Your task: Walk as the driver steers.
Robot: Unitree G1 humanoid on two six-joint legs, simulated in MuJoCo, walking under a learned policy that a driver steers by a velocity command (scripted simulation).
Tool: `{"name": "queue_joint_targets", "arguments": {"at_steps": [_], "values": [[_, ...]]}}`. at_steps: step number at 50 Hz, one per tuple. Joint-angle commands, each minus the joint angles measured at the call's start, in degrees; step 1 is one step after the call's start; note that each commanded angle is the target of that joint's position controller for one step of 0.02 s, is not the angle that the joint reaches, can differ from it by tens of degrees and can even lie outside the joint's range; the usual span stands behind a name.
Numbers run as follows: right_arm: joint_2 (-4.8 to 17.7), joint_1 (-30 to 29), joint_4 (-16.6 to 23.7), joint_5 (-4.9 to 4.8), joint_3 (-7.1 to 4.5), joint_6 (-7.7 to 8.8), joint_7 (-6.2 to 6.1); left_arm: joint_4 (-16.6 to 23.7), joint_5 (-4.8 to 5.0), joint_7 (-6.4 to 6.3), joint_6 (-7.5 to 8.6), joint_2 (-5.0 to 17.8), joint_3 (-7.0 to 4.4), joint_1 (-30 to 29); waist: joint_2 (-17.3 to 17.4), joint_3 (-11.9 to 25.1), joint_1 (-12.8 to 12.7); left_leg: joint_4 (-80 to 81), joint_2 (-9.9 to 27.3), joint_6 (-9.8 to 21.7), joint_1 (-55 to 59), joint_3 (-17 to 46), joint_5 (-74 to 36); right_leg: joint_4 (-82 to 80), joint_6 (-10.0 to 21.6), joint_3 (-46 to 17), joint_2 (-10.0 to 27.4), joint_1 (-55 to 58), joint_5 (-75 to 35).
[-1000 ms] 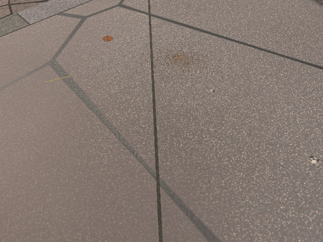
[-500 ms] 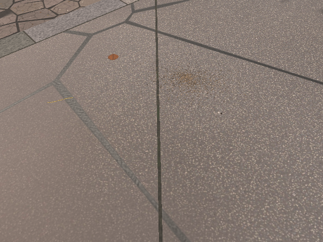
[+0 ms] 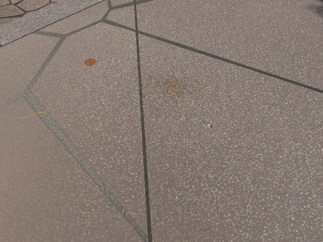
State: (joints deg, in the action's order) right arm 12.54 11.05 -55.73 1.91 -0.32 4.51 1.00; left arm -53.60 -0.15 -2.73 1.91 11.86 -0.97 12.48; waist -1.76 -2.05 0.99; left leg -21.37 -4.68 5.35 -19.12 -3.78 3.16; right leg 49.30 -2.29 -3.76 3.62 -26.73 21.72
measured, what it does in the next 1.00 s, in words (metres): walks ahead: right foot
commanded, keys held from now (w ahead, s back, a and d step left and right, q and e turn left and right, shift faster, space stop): no key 0.76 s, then w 0.24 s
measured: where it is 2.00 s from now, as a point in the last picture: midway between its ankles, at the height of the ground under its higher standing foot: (176, 223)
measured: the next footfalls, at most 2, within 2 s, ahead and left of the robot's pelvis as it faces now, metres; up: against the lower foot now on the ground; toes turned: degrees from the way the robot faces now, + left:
right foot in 0.10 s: +0.09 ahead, -0.14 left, +0.00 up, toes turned +0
right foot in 1.10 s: +0.17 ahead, -0.17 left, +0.00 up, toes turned -2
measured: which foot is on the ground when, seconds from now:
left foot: down 0.00-1.00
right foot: up 0.00-0.08, down 0.10-0.86, up 0.88-1.00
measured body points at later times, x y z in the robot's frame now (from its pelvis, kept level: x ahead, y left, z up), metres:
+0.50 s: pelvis +0.06 -0.03 +0.00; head +0.08 -0.02 +0.45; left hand +0.07 +0.20 -0.15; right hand +0.10 -0.27 -0.15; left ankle +0.09 +0.07 -0.73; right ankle +0.05 -0.14 -0.73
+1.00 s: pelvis +0.11 -0.04 +0.00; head +0.11 -0.05 +0.45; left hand +0.12 +0.20 -0.15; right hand +0.10 -0.29 -0.16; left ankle +0.09 +0.07 -0.73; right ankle +0.07 -0.14 -0.70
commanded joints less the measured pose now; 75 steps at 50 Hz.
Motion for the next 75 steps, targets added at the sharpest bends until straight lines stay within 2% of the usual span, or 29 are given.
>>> {"name": "queue_joint_targets", "arguments": {"at_steps": [1, 5, 6, 7, 8, 11, 13, 15, 21, 38, 39, 41, 43, 45, 47, 48, 50, 53, 54, 55, 56, 57, 58, 60, 61, 63, 68, 72, 75], "values": [[8.47, -3.79, 3.74, -0.91, -1.75, -0.28, -1.18, -1.43, -0.20, -0.42, -2.34, 3.32, -0.89, 10.29, 7.68, 7.50, -3.38, 10.58, 15.09, 8.87, -7.20, 11.93, 11.91, -8.00, 0.52, 2.05, -0.58, 16.11, -6.53], [4.85, -1.80, 2.22, -2.05, -0.58, -1.47, -1.91, -1.67, -1.67, -0.19, -2.62, 3.38, -1.21, 8.77, 4.92, 0.89, -4.18, 9.22, 11.73, 1.57, -12.30, 12.61, 32.32, -21.04, 4.14, 1.71, -0.07, 19.53, -8.25], [4.97, -0.51, 1.91, -2.18, -0.65, -1.57, -1.96, -1.39, -1.72, -0.31, -2.33, 5.04, -1.31, 8.74, 1.42, -1.34, -2.81, 4.24, 9.39, -0.42, -11.34, 10.72, 29.47, -26.32, 5.81, -2.07, 3.25, 16.83, -5.24], [4.35, 3.33, 1.48, -2.39, -1.03, -2.04, -2.45, -2.66, -0.89, -0.20, -1.92, 8.50, -2.28, 6.31, -8.64, -2.37, 1.40, 1.71, 4.82, -1.76, -4.28, 4.49, 22.30, -29.78, 7.57, -3.42, 3.06, 6.69, 7.70], [4.94, 2.97, 0.63, -1.59, -1.08, -2.37, -2.98, -2.30, -0.72, 0.02, -1.15, 5.65, -1.87, 4.37, -9.44, -3.03, 0.95, -2.15, 4.22, -2.76, 2.44, 3.31, 16.85, -33.74, 7.08, -3.87, 2.15, 1.22, 13.52], [4.39, 4.80, -1.17, -0.85, -1.23, -3.09, -3.37, -2.43, -0.39, 0.30, 0.47, 3.91, -1.76, 1.89, -5.46, -1.73, 1.87, -2.99, 5.15, -2.44, 6.96, 3.65, 11.99, -32.95, 4.48, -2.52, 1.00, 1.31, 7.72], [4.31, 4.28, -1.76, -1.13, -1.20, -2.96, -3.14, -3.28, 0.10, 0.21, 0.84, 3.49, -1.80, 4.22, -0.82, -1.04, 0.49, -1.62, 5.99, -1.54, 4.77, 4.70, 12.51, -30.05, 4.23, -0.66, -0.24, 5.40, 0.92], [3.85, 3.21, -2.02, -1.55, -1.12, -2.62, -2.92, -4.07, 0.13, 0.17, 0.88, 3.43, -1.83, 5.88, 0.72, 0.05, -0.41, -1.36, 6.16, -1.35, 3.69, 4.92, 10.95, -27.91, 4.49, 0.24, -0.72, 9.05, -4.56], [3.19, 3.55, -3.34, -1.95, -0.97, -2.59, -2.67, -5.27, 0.17, 0.40, 0.48, 2.99, -1.63, 7.58, 2.10, 2.72, -0.92, -3.55, 6.29, -1.26, 6.54, 4.75, 1.71, -25.15, 4.57, 1.60, -1.32, 12.46, -14.32], [3.03, 2.33, -5.24, -2.21, -1.53, -3.80, -3.11, -7.52, 0.16, 0.07, -0.76, 1.43, -1.54, 7.54, 1.44, 0.21, -0.78, -3.74, 6.53, -1.24, 8.12, 5.42, -0.93, -25.38, 3.75, 2.82, -2.18, 13.49, -15.26], [2.49, 3.40, -6.04, -2.19, -1.47, -3.86, -3.10, -8.38, 0.18, 0.05, -0.84, 0.82, -1.47, 8.85, 1.62, 1.60, -0.86, -3.41, 5.94, -1.04, 8.73, 4.90, 5.56, -25.47, 3.92, 3.64, -2.88, 14.14, -9.25], [4.53, 4.29, -6.43, -3.07, -2.41, -3.99, -3.21, -8.33, 0.82, -0.13, -0.88, 1.85, -1.96, 8.73, 2.27, -1.51, -0.42, -2.62, 5.69, 0.83, 5.60, 5.94, 29.33, -22.99, 5.71, 4.77, -4.34, 10.15, 8.40], [5.87, 6.30, -6.25, -3.67, -2.97, -2.88, -3.14, -6.65, 1.22, -0.15, 0.33, 1.17, -1.80, 6.50, 5.48, -6.05, 0.78, 2.37, 11.21, 4.20, 4.31, 14.35, 42.15, -18.46, 6.96, 4.59, -3.96, 2.65, 13.70], [8.62, 10.70, -7.03, -3.66, -4.00, -1.40, -2.74, -4.93, 1.40, 0.57, 2.24, -0.97, -1.36, 3.55, 11.28, -6.02, 2.13, 10.28, 21.15, 9.77, 8.49, 30.11, 45.66, -7.98, 6.97, 6.77, -4.44, -2.91, 5.21], [8.74, 9.80, -6.03, -2.57, -4.12, -0.16, -2.55, -3.84, 1.58, 1.40, 3.22, 0.52, -1.90, 1.56, 9.78, -5.59, 1.71, 12.98, 25.50, 12.31, 7.51, 36.40, 41.47, 1.29, 8.13, 3.45, -1.87, -5.20, 6.77], [8.64, 8.25, -5.17, -2.62, -4.10, 0.36, -2.36, -3.61, 1.82, 1.70, 3.55, 0.70, -1.98, 1.68, 9.16, -4.97, 0.96, 12.97, 25.75, 11.75, 8.13, 35.46, 38.22, 2.63, 8.57, 2.26, -0.46, -6.37, 8.48], [8.20, 4.40, -3.48, -3.62, -3.99, 0.47, -2.14, -3.57, 2.27, 1.86, 4.11, 1.83, -2.41, 1.75, 8.04, -3.52, -0.98, 12.41, 21.82, 7.44, 7.02, 26.17, 29.70, -6.63, 8.97, 3.17, 0.41, -1.41, 6.79], [8.84, 2.14, -2.66, -4.67, -4.25, -0.79, -1.93, -8.83, 1.32, 1.95, 3.93, 0.85, -3.24, 11.55, 6.06, -0.41, -5.56, 4.40, 12.51, 3.54, -4.93, 11.58, 23.69, -20.73, 6.72, 10.66, -6.24, 22.50, -8.03], [7.41, 1.33, -2.22, -4.59, -3.82, -0.74, -1.94, -10.30, 1.20, 1.95, 3.54, 1.49, -3.71, 16.55, 3.58, 0.21, -7.41, -1.65, 10.60, 2.17, -9.40, 9.12, 22.07, -22.04, 6.94, 7.83, -4.66, 28.17, -7.04], [3.56, -0.72, -0.91, -3.90, -2.75, -0.32, -1.60, -11.10, 1.07, 1.57, 3.50, 5.07, -4.65, 23.60, -7.69, 1.95, -9.75, -20.38, 6.19, -1.17, -16.58, 2.83, 17.75, -30.78, 10.38, -8.52, 6.47, 34.37, 0.66], [0.91, -1.52, 1.25, -3.80, -2.19, 0.83, -1.60, -11.06, 0.92, 2.09, 3.91, 11.26, -5.57, 28.40, -18.18, 1.96, -10.10, -35.41, 1.21, -2.02, -29.52, 1.62, 26.73, -39.92, 18.54, -32.16, 18.19, 39.30, 8.36], [2.95, -2.86, 1.81, -4.43, -2.51, 1.61, -1.46, -10.50, 0.13, 2.15, 4.77, 8.77, -4.57, 24.49, -11.28, -1.24, -7.78, -45.83, 5.45, -0.76, -34.94, 6.95, 26.51, -40.52, 20.46, -37.07, 21.03, 35.36, 15.51], [4.19, -3.37, 2.18, -4.87, -2.61, 2.18, -0.98, -8.50, 0.20, 2.39, 5.46, 6.11, -3.59, 18.88, -5.95, -3.73, -5.48, -48.91, 8.33, 0.44, -37.90, 8.61, 19.83, -40.45, 18.34, -31.96, 18.92, 33.40, 15.24], [5.55, -2.20, 1.00, -3.63, -3.29, 2.46, -0.92, -5.91, 0.53, 3.23, 5.48, 5.31, -2.68, 11.56, -1.87, -3.84, -2.31, -44.45, 11.22, 0.21, -33.73, 7.69, 10.27, -41.52, 14.04, -19.59, 14.03, 28.56, 0.92], [5.94, -2.22, 0.76, -3.30, -3.64, 2.24, -0.82, -5.67, 0.37, 3.33, 5.13, 3.73, -2.10, 11.28, -1.82, -3.63, -1.79, -41.36, 11.85, -0.46, -30.43, 7.02, 7.83, -42.09, 12.61, -14.46, 11.94, 26.65, -5.79], [4.15, -3.37, 0.77, -3.06, -3.49, 1.54, -0.54, -6.37, -0.07, 2.97, 4.62, 3.44, -1.79, 14.43, -3.15, -3.07, -2.30, -37.27, 11.17, -1.99, -27.64, 4.56, 4.08, -42.21, 12.09, -7.73, 9.15, 25.56, -16.06], [1.90, -15.85, 5.33, -3.24, -2.29, 1.03, 0.07, -5.90, -0.06, 1.67, 4.26, 6.72, -2.21, 17.04, -3.01, -5.14, -4.64, -18.42, 8.49, -3.38, -21.90, 1.64, -5.93, -44.30, 11.96, -1.38, 7.29, 21.81, -21.40], [2.94, -21.33, 7.80, -3.77, -1.95, 1.13, 1.17, -6.96, 0.85, 1.59, 4.15, 6.98, -2.68, 19.33, -3.33, -7.18, -5.26, -11.81, 8.09, -2.05, -20.65, 1.84, -6.88, -43.97, 12.03, -0.10, 9.81, 26.51, -22.41], [4.77, -20.92, 8.88, -3.69, -2.46, 1.81, 2.00, -6.89, 0.92, 1.50, 3.46, 8.06, -3.33, 18.12, -3.88, -5.25, -3.08, -8.69, 6.70, 0.27, -16.72, 1.05, -2.09, -38.52, 10.87, 1.19, 11.43, 32.32, -35.33]]}}
Over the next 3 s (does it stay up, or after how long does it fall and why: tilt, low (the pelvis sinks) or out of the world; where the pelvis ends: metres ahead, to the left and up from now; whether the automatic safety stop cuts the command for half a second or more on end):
stays up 0.64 -0.09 0.00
